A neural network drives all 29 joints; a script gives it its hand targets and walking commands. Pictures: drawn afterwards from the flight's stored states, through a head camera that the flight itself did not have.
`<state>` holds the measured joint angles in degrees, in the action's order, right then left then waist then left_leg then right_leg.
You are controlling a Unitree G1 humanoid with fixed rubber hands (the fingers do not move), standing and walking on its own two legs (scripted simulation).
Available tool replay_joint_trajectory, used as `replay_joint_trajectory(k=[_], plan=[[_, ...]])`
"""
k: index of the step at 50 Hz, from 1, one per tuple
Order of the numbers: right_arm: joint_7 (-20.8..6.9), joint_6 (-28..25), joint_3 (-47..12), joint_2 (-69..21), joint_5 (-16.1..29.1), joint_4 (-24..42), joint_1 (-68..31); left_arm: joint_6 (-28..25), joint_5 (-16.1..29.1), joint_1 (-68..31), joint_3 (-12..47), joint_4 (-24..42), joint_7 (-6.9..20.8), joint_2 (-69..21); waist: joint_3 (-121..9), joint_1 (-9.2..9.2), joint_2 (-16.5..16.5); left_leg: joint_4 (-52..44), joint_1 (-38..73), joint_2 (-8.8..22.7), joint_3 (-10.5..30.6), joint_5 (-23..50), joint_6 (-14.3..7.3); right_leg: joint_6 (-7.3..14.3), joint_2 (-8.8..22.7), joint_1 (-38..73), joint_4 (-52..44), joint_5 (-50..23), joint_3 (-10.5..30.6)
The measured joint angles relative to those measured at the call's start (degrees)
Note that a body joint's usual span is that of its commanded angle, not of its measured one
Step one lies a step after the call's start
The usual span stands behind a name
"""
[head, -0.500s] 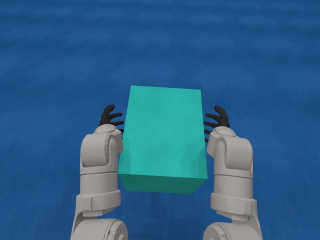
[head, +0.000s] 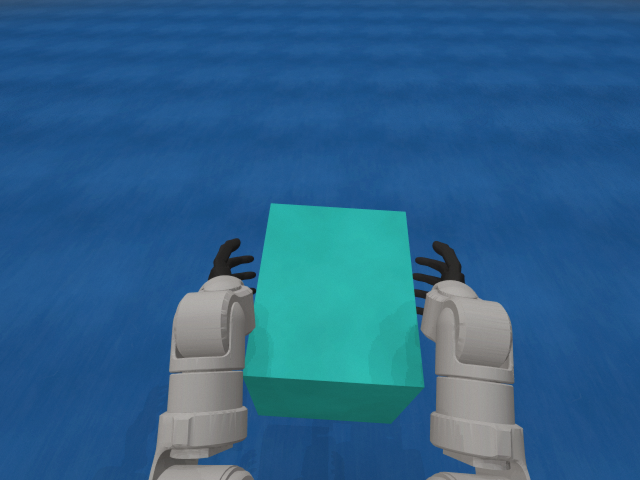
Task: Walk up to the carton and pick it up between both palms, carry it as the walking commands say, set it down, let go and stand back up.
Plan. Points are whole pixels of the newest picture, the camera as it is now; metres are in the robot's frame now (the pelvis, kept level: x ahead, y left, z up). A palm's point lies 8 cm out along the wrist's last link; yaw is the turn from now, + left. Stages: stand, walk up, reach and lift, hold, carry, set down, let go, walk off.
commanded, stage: carry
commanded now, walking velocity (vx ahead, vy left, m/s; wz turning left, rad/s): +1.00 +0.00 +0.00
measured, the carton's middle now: (331, 314) +0.35 +0.00 +0.04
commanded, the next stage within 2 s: none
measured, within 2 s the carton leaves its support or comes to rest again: neither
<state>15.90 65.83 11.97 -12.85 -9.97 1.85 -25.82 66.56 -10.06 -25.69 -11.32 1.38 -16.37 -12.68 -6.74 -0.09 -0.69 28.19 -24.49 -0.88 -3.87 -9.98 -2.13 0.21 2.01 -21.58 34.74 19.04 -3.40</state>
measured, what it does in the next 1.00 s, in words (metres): walks ahead: left foot, then right foot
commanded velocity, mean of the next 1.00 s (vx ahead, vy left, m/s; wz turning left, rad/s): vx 1.00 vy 0.00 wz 0.00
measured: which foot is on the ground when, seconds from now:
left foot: down 0.00-0.26, up 0.28-0.52, down 0.54-0.86, up 0.88-1.00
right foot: down 0.00-0.56, up 0.58-0.82, down 0.84-1.00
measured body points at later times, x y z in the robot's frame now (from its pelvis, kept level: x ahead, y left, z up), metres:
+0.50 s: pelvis +0.03 -0.03 +0.02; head +0.01 -0.03 +0.47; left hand +0.32 +0.11 +0.12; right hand +0.33 -0.17 +0.12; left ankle +0.04 +0.10 -0.71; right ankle +0.04 -0.11 -0.73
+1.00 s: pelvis +0.26 -0.08 +0.01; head +0.26 -0.10 +0.46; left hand +0.54 +0.08 +0.10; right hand +0.56 -0.20 +0.10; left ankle +0.23 +0.07 -0.67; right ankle +0.25 -0.18 -0.73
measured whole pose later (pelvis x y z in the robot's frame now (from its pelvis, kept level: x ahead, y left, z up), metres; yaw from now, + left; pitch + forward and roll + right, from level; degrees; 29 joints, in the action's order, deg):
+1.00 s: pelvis +0.26 -0.08 +0.01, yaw +4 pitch +2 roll +1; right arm 14.9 74.5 3.5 -8.9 -6.8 17.4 -15.4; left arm 74.8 -6.3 -16.0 -2.2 15.5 -14.7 -9.1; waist -3.7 -1.1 -1.2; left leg 55.1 -27.1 6.1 -4.4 -23.4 1.4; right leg 0.5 5.0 -12.7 26.0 15.5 -11.6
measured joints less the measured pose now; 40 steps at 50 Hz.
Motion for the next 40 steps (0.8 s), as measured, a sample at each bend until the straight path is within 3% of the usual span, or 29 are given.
replay_joint_trajectory(k=[5, 10, 12, 13, 15, 18, 24, 28, 30, 33, 40], plan=[[-0.3, 3.3, -5.0, 1.8, 0.5, 5.3, 3.3, 3.5, 1.0, 3.3, 4.4, 5.7, -0.2, 1.7, 1.7, 0.19, 0.3, 1.4, 0.6, 0.5, 0.0, -7.0, -0.1, -0.6, 0.5, 1.7, -1.5, 0.7, -1.6], [-0.7, 5.3, -6.8, 2.2, 0.4, 6.8, 4.5, 5.8, 0.6, 5.3, 5.7, 8.3, 0.8, 2.4, 1.8, -0.07, -0.2, 0.2, 0.9, 1.8, -1.0, 1.3, -0.2, -2.4, 0.8, -1.1, 6.6, 2.7, -3.2], [-0.7, 6.5, -6.9, 2.4, 0.5, 7.3, 5.2, 6.6, 1.0, 6.0, 6.2, 8.2, 1.3, 2.6, 1.3, -0.19, -0.3, 0.0, 0.6, 2.3, -1.8, 1.5, 1.1, -1.4, 0.5, 1.4, 2.1, 2.4, -3.3], [-0.5, 6.9, -6.7, 2.6, 0.9, 8.0, 5.6, 6.9, 1.3, 6.1, 6.5, 8.5, 1.3, 2.7, 1.4, -0.36, -0.4, 2.1, -0.5, 2.8, -1.9, -1.5, 1.9, -0.1, 0.2, 2.2, -0.4, -1.0, -3.6], [0.2, 7.8, -6.9, 3.1, 3.0, 11.7, 7.3, 8.0, 3.5, 7.2, 7.3, 11.8, 0.4, 3.0, 2.3, -0.55, 0.2, 12.2, -3.9, 3.1, -1.5, -5.9, 3.5, 2.2, 0.0, 2.8, -2.2, -5.4, -4.4], [-0.8, 8.2, -8.1, 3.6, 3.1, 12.0, 9.1, 8.8, 3.8, 9.2, 8.1, 12.8, 1.0, 3.5, 1.4, -0.70, 2.4, 20.8, -5.7, 2.7, -1.3, -7.1, 3.8, 3.1, 0.5, 4.8, -7.6, -7.2, -4.1], [-1.2, 8.2, -7.6, 3.5, 2.5, 11.4, 8.6, 8.5, 2.6, 9.1, 9.0, 12.0, 1.3, 3.5, -0.8, 0.19, 3.6, 6.9, 2.8, 2.8, -3.6, -10.8, 3.4, 2.5, 1.4, 6.9, -13.1, -8.7, -4.2], [-0.9, 7.5, -8.0, 3.1, 2.4, 12.1, 7.3, 7.7, 1.4, 8.1, 8.4, 12.9, 1.1, 3.2, -1.4, 1.42, 2.4, -8.8, 11.4, 2.9, -6.2, -2.7, 2.3, 1.0, 1.8, 5.5, -7.2, -3.8, -4.9], [-1.2, 6.9, -9.5, 3.0, 2.3, 11.1, 7.2, 7.6, 1.1, 8.7, 7.1, 13.7, 1.4, 3.4, -1.5, 1.65, 2.3, -7.7, 11.7, 2.7, -6.3, -0.3, 2.1, -1.4, 2.4, 2.1, 1.4, 0.2, -3.9], [-1.3, 7.7, -11.0, 3.4, 2.2, 11.2, 8.4, 8.3, 1.5, 9.7, 6.6, 13.9, 1.9, 3.7, -1.3, 1.33, 0.8, -8.3, 14.1, 3.5, -6.1, -2.8, 2.5, -2.4, 2.8, -3.2, 9.5, 1.7, -2.4], [-0.7, 8.8, -10.7, 3.7, 2.2, 16.0, 9.7, 8.2, 2.8, 9.3, 8.0, 15.5, 1.6, 3.6, 0.8, 0.13, -2.2, -8.3, 21.0, 7.9, -4.2, -8.3, 6.2, -2.3, 4.4, -3.4, -1.6, -3.2, -6.2]])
